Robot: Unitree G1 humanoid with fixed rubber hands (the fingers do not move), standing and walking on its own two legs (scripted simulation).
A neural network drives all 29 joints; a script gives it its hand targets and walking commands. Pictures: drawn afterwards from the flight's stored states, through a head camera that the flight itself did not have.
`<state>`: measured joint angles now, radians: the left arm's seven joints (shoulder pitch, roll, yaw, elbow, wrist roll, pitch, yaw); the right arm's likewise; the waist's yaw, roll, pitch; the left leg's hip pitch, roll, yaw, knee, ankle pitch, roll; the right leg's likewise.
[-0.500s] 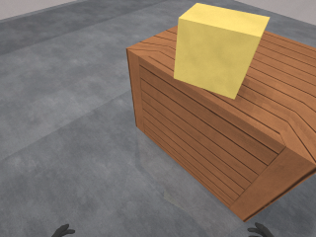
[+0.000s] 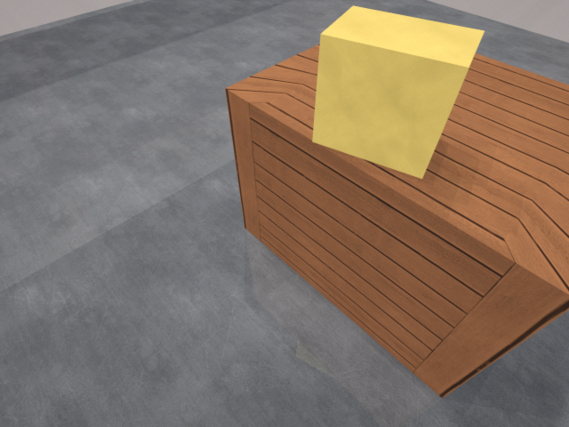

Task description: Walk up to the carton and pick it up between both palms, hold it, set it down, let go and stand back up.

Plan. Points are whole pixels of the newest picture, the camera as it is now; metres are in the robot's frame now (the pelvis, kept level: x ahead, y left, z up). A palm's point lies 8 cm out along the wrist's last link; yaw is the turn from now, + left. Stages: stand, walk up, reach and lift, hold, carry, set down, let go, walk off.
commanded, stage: stand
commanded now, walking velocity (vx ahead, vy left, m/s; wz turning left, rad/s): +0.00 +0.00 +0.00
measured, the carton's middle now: (387, 93) +0.79 -0.21 +0.05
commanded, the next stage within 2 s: walk up in 1.22 s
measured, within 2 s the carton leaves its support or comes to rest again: neither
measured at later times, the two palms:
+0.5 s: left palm out of the picture +0.08 +0.28 -0.11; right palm out of the picture +0.07 -0.29 -0.12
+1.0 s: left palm out of the picture +0.06 +0.26 -0.12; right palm out of the picture +0.05 -0.30 -0.12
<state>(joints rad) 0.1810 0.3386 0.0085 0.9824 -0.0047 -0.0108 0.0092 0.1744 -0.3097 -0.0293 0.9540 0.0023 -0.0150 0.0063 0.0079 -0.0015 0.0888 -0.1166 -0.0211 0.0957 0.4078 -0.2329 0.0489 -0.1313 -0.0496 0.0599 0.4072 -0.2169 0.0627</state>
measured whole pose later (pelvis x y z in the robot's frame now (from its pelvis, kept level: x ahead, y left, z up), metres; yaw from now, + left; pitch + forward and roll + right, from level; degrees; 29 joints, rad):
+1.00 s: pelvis +0.00 -0.02 +0.00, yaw +0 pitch -4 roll +0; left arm 0.17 0.30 0.00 1.07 0.00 -0.01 0.02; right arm 0.19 -0.30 -0.04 1.05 0.00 -0.01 -0.01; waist -0.01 0.01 0.06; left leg -0.08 0.01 0.09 0.34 -0.20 0.02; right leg -0.09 -0.03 0.04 0.34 -0.19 0.04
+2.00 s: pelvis +0.13 -0.01 -0.02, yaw -21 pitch -4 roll -1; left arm 0.49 0.41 0.05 0.69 0.03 -0.03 0.05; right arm 0.27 -0.48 -0.12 0.60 -0.06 0.08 0.11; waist 0.04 0.13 0.07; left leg -0.55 0.12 -0.05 1.01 -0.35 -0.01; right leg -0.21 -0.01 0.17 0.65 -0.39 0.01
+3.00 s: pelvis +0.52 +0.15 -0.07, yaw -45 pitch -8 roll +2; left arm 0.35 0.51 0.07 0.62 -0.02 0.04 0.07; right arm 0.29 -0.41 -0.03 0.58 -0.02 0.04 0.05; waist 0.04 -0.02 0.13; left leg -0.39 0.07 0.06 0.97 -0.41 -0.04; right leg -0.39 -0.08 0.19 1.09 -0.60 -0.01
